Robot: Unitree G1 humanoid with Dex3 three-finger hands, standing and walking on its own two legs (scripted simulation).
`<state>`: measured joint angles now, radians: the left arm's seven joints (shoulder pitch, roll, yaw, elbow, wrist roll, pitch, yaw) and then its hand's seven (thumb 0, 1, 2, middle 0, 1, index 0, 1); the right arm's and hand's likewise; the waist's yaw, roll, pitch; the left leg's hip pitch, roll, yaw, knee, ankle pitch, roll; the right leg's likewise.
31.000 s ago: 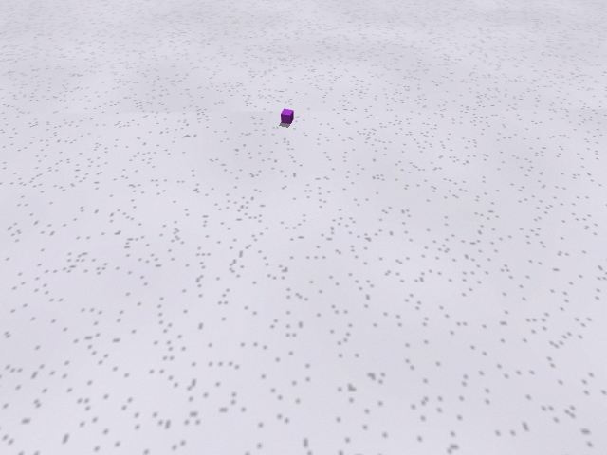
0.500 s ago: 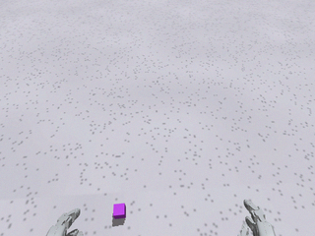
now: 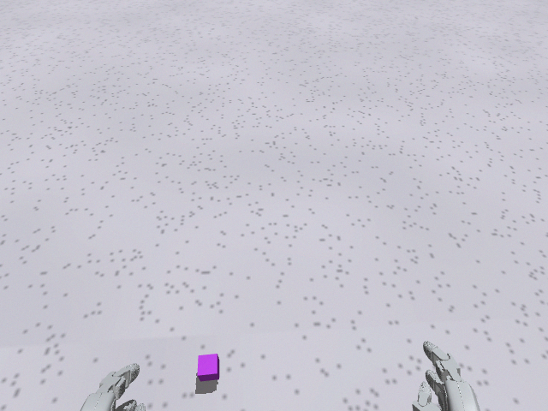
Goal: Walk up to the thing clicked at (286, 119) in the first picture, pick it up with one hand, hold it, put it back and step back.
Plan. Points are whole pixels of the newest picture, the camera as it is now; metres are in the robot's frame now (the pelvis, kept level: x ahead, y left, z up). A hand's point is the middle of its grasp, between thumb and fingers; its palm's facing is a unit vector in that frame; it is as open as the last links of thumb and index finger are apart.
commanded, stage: home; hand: left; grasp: from above
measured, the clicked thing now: (208, 367) +0.44 +0.20 -0.68
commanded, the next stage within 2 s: stand in 0.88 s
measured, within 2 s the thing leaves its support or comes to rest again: rests again in 0.80 s
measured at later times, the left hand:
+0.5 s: hand out of the picture +0.17 +0.18 -0.05, palm faces +0.04 -0.98 -0.21, open 7.4 cm
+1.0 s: hand out of the picture +0.17 +0.18 -0.05, palm faces +0.03 -0.97 -0.23, open 7.4 cm
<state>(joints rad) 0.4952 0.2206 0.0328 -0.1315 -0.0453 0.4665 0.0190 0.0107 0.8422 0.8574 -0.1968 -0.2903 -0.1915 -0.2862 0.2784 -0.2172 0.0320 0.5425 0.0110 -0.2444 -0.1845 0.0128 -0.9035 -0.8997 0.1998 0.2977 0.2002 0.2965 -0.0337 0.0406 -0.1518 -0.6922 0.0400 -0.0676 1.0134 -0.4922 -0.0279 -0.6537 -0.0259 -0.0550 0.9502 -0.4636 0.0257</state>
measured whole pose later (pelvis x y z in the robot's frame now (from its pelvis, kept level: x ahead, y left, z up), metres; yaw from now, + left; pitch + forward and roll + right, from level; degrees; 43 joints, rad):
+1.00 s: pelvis +0.00 +0.00 +0.00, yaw +0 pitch +9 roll -2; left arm 0.47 0.23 0.02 -0.10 -0.03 0.42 0.03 0.01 0.91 0.90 -0.20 -0.30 -0.20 -0.30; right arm 0.27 -0.22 0.02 0.56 -0.01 -0.23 -0.17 0.01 -0.90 -0.90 0.20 0.30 0.20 0.30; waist -0.03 0.04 -0.13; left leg -0.67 0.04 -0.06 1.01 -0.50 -0.02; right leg -0.63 -0.03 -0.05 0.95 -0.47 0.03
